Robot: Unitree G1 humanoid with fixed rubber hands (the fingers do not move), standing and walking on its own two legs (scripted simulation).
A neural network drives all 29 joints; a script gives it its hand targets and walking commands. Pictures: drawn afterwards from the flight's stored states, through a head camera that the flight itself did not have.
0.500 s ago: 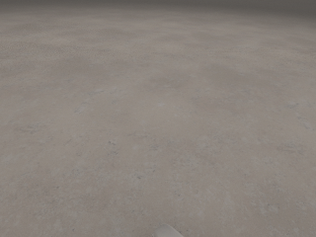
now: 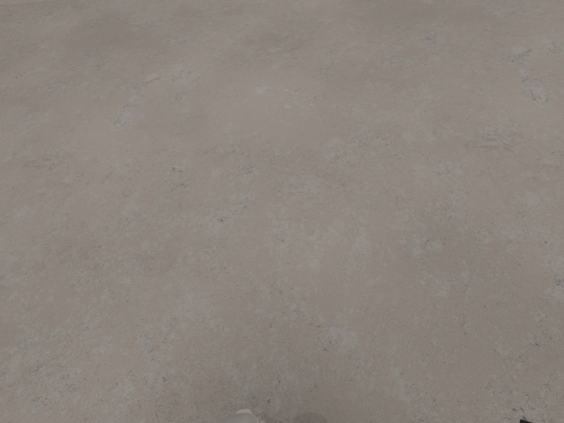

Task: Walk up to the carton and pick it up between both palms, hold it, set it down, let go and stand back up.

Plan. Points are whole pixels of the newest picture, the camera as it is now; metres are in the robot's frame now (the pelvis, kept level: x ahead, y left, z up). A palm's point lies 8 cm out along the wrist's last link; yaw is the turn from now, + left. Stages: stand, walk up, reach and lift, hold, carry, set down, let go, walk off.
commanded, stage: walk up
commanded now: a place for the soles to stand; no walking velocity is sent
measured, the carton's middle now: out of the picture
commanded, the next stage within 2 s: none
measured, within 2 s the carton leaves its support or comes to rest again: neither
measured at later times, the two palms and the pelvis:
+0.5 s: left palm out of the picture +0.04 +0.09 -0.10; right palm out of the picture -0.11 -0.53 -0.12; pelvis -0.13 -0.19 -0.01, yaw -11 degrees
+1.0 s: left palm out of the picture -0.06 -0.12 -0.13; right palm out of the picture -0.40 -0.63 -0.11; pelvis -0.29 -0.31 -0.01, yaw -23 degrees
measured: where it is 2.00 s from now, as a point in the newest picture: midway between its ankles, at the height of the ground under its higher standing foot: outside the picture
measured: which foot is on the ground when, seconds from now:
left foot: up 0.00-0.10, down 0.12-0.42, up 0.44-0.82, down 0.84-1.00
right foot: down 0.00-0.14, up 0.16-0.36, down 0.38-0.86, up 0.88-1.00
